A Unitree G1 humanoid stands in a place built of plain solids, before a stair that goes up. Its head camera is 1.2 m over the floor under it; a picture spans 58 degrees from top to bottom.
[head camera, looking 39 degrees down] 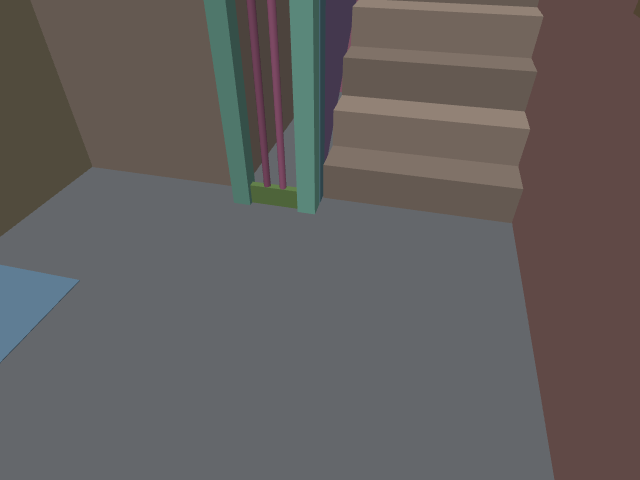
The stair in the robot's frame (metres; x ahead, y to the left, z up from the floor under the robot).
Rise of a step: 0.19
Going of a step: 0.21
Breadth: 0.90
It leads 14 degrees to the right of straight ahead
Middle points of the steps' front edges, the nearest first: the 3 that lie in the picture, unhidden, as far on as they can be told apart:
1.71 -0.45 0.19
1.91 -0.50 0.37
2.11 -0.55 0.56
